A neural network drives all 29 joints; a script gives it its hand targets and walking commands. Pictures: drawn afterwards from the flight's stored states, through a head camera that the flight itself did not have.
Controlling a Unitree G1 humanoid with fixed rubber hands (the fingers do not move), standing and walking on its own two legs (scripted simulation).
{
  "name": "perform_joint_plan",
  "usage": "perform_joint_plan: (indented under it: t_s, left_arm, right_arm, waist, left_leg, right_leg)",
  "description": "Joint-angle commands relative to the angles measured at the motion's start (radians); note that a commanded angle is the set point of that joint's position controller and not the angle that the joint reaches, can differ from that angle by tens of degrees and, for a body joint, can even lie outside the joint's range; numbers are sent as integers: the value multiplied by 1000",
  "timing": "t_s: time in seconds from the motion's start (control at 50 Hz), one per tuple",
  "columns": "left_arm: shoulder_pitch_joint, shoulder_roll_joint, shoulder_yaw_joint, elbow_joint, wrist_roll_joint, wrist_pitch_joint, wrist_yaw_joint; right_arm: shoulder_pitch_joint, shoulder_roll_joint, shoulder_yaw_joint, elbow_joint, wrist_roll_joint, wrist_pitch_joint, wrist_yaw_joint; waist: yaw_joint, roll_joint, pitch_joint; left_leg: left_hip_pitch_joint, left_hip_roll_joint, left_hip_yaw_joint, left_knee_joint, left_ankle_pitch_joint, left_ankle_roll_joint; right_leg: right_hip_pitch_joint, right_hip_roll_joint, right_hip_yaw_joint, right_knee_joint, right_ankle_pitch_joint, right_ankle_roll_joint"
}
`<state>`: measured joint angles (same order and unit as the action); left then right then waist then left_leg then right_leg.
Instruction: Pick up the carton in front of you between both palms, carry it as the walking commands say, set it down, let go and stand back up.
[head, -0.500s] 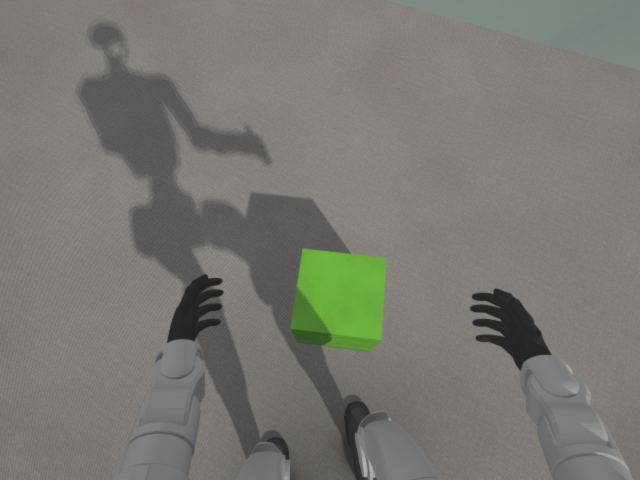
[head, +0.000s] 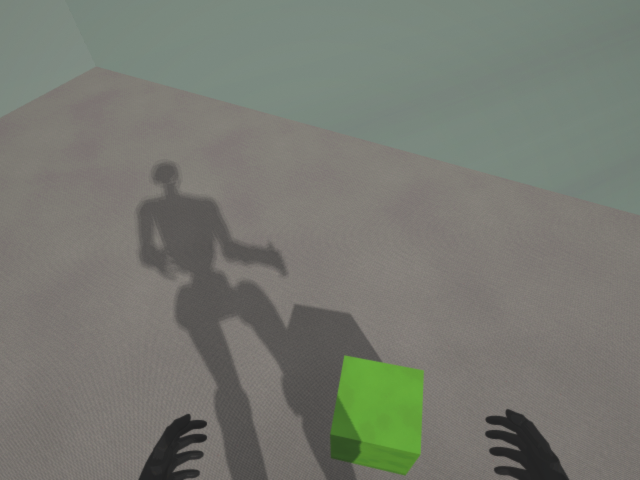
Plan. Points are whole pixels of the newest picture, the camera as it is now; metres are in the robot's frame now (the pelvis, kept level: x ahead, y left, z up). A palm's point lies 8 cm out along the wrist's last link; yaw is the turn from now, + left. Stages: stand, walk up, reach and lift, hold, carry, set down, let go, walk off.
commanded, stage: let go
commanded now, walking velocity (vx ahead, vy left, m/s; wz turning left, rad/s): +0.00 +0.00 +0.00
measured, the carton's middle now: (375, 416) +0.40 -0.10 -0.65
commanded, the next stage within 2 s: stand in 0.32 s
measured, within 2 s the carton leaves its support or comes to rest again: neither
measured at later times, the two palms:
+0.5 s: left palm out of the picture +0.12 +0.24 -0.08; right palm out of the picture +0.14 -0.28 -0.08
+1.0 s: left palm out of the picture +0.10 +0.25 -0.09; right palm out of the picture +0.14 -0.33 -0.10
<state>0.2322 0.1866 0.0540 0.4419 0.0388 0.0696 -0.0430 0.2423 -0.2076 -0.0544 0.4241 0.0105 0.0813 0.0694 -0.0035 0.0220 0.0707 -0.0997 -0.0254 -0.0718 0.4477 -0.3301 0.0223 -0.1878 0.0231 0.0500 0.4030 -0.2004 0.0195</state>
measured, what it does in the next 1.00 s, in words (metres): stands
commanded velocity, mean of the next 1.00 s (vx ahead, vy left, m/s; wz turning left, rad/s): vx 0.00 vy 0.00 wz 0.00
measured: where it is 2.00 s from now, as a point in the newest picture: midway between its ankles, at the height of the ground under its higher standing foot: outside the picture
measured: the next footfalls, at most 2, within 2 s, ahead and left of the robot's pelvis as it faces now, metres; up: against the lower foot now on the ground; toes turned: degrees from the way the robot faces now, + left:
none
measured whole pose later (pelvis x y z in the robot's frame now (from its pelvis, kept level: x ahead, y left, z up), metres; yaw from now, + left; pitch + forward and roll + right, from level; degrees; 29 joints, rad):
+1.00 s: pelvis +0.00 -0.04 -0.01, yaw +3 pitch +0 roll +0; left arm 0.15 0.32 0.05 0.83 0.04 0.00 0.02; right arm 0.19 -0.36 -0.03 0.74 -0.03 0.00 -0.03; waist 0.01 0.03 0.01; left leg -0.14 0.00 -0.12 0.48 -0.34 -0.04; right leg -0.25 0.04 -0.01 0.51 -0.26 -0.04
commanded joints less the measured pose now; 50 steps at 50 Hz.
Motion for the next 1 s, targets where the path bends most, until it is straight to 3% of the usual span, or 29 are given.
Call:
perform_joint_plan:
  t_s: [0.0, 0.04, 0.06, 0.1, 0.12, 0.16, 0.18, 0.22, 0.24, 0.26, 0.28, 0.3, 0.32, 0.34, 0.36, 0.38, 0.4, 0.42, 0.44, 0.48, 0.5, 0.52, 0.64, 0.78, 0.84, 0.88, 0.9, 0.96, 0.98]
  left_arm:
    - [-50, 76, -11, -123, -31, 8, -2]
    - [-29, 54, -31, -100, -44, 16, -2]
    - [-39, 99, -3, -113, -52, 18, -3]
    - [-2, 77, -32, -72, -53, 29, -7]
    - [15, 34, -40, -66, -66, 10, 17]
    - [10, 118, 27, -84, -36, 0, 39]
    - [-16, 77, -34, -72, -54, -3, 38]
    - [-47, 98, -17, -86, -69, 3, 41]
    - [-59, 109, 10, -105, -34, 9, 44]
    - [36, 108, -23, -30, -40, 27, 39]
    - [23, 121, 8, -36, -37, 24, 47]
    - [-17, 86, -23, -62, -44, 24, 37]
    - [-39, 111, -22, -74, -53, 19, 35]
    - [-3, 214, 41, 79, 13, -5, 64]
    - [-7, 261, 36, 92, 23, -18, 68]
    - [-52, 283, 56, 109, 30, -22, 66]
    - [-68, 253, 47, 99, 32, -33, 65]
    - [-65, 245, 38, 109, 23, -40, 61]
    - [-77, 252, 29, 118, 35, -53, 57]
    - [-80, 234, 33, 152, 20, -65, 55]
    - [-102, 229, 21, 152, 19, -68, 54]
    - [-127, 244, 32, 152, 20, -82, 58]
    - [-103, 275, 40, 227, 10, -89, 56]
    - [-89, 313, 43, 274, -1, -91, 61]
    - [-94, 311, 40, 316, -7, -83, 65]
    - [-90, 301, 39, 323, -4, -82, 66]
    - [-128, 321, 32, 338, -3, -89, 65]
    - [-125, 284, 32, 338, -8, -90, 59]
    - [-128, 282, 27, 342, -3, -92, 64]
  right_arm:
    - [-56, -97, -36, -117, -10, 15, 3]
    - [4, -112, -32, -78, -10, 20, -5]
    - [-19, -117, -51, -134, -31, 22, -7]
    - [30, -114, -29, -56, 5, 30, -12]
    - [-61, -145, -66, -143, -61, 74, -33]
    - [-60, -182, -78, -159, -41, 83, -47]
    - [14, -132, -1, -104, -19, 101, -52]
    - [-39, -124, -16, -159, -17, 101, -49]
    - [-57, -133, -33, -153, -5, 104, -45]
    - [-59, -136, -50, -162, -38, 113, -52]
    - [-10, -117, -17, -130, -16, 120, -52]
    - [-30, -165, -28, -143, -22, 123, -58]
    - [-6, -139, -3, -140, -16, 128, -55]
    - [-59, -215, -41, -14, -52, 50, -90]
    - [-82, -188, -36, -12, -50, 11, -88]
    - [-90, -204, -44, 5, -62, -12, -88]
    - [-55, -203, -43, 15, -60, -26, -91]
    - [-53, -201, -32, 37, -67, -45, -89]
    - [-59, -220, -37, 50, -66, -55, -75]
    - [-95, -236, -46, 65, -64, -67, -73]
    - [-65, -238, -40, 85, -54, -74, -67]
    - [-76, -223, -33, 97, -61, -78, -72]
    - [-36, -266, -24, 178, -52, -92, -82]
    - [-19, -295, -15, 242, -49, -87, -97]
    - [-79, -286, -7, 234, -43, -90, -97]
    - [-76, -290, -8, 251, -44, -89, -100]
    - [-75, -271, -1, 251, -39, -89, -98]
    - [-79, -291, 6, 270, -46, -95, -100]
    - [-96, -281, 5, 272, -48, -96, -99]
  waist:
    - [6, -2, -86]
    - [-14, 39, -87]
    - [-18, -28, -92]
    - [-27, 45, -46]
    - [-10, -34, -100]
    - [18, 70, -177]
    - [-20, 53, -69]
    - [22, 19, -98]
    - [18, 99, -142]
    - [10, 26, -99]
    - [26, 52, -70]
    - [0, 66, -119]
    - [-20, 8, -75]
    - [30, 113, -15]
    - [8, 61, 11]
    - [17, 30, -21]
    - [-17, 21, -18]
    - [3, -57, -25]
    - [-2, -31, -19]
    - [25, -20, -46]
    - [-9, -37, -74]
    - [9, -133, -88]
    - [-2, -12, -124]
    - [6, -77, -132]
    - [20, -12, -128]
    - [20, -8, -92]
    - [2, -62, -107]
    - [29, -42, -109]
    - [13, -31, -160]
  left_leg:
    - [-156, 42, 3, -115, 377, -57]
    - [-125, 33, 13, -86, 513, -71]
    - [-67, 52, -11, -101, 476, -57]
    - [-137, 43, 4, -94, 465, -69]
    - [-64, 43, -9, -54, 611, -79]
    - [23, 36, -6, -15, 764, -87]
    - [-33, 60, -18, -27, 679, -88]
    - [-31, 47, -20, -32, 721, -84]
    - [-40, 40, -15, -38, 635, -83]
    - [-53, 24, 4, -21, 628, -71]
    - [-89, 27, -8, -23, 624, -68]
    - [-70, 16, 18, -23, 540, -69]
    - [-86, 29, 12, -28, 464, -60]
    - [-207, 28, -3, -10, 210, -50]
    - [-186, 21, -11, -52, 26, -45]
    - [-192, 20, -15, -25, -49, -43]
    - [-168, 38, -44, -31, -116, -30]
    - [-188, 27, -43, -24, -151, -31]
    - [-168, 32, -56, -29, -157, -24]
    - [-173, 51, -75, -24, -63, -26]
    - [-155, 45, -67, -5, -68, -21]
    - [-163, 38, -65, -3, -40, -28]
    - [-141, 51, -58, 15, 123, -26]
    - [-105, 69, -58, 10, 278, -28]
    - [-110, 62, -60, 7, 227, -32]
    - [-111, 71, -67, -12, 197, -31]
    - [-94, 75, -63, -18, 198, -29]
    - [-100, 73, -73, -11, 214, -16]
    - [-65, 78, -68, -15, 233, -29]
  right_leg:
    - [268, 62, -54, 40, 227, -9]
    - [227, 48, -39, 35, 311, -11]
    - [214, 61, -65, 44, 259, -8]
    - [227, 49, -39, 51, 277, -19]
    - [174, 75, -63, 62, 261, -28]
    - [145, 66, -53, 60, 274, -18]
    - [93, 76, -58, 61, 188, -11]
    - [87, 77, -58, 58, 158, -16]
    - [122, 69, -47, 64, 140, -15]
    - [105, 84, -58, 74, 185, -12]
    - [106, 67, -45, 82, 196, -14]
    - [125, 64, -32, 65, 211, -17]
    - [113, 68, -43, 80, 174, -6]
    - [4, -59, -16, 63, 146, -1]
    - [-70, -68, 5, 57, -1, -4]
    - [-65, -64, 18, 15, -145, 4]
    - [-93, -78, 32, 16, -201, -20]
    - [-112, -69, 42, 18, -266, -25]
    - [-137, -76, 55, -6, -305, -35]
    - [-108, -71, 32, 14, -187, -35]
    - [-105, -72, 50, 11, -183, -34]
    - [-75, -64, 53, 13, -187, -30]
    - [-27, -93, 61, 60, 61, -45]
    - [35, -108, 57, 57, 247, -49]
    - [46, -111, 80, 27, 214, -48]
    - [32, -103, 68, 8, 179, -43]
    - [20, -115, 77, 12, 164, -47]
    - [44, -109, 62, 6, 187, -48]
    - [61, -107, 74, 18, 208, -49]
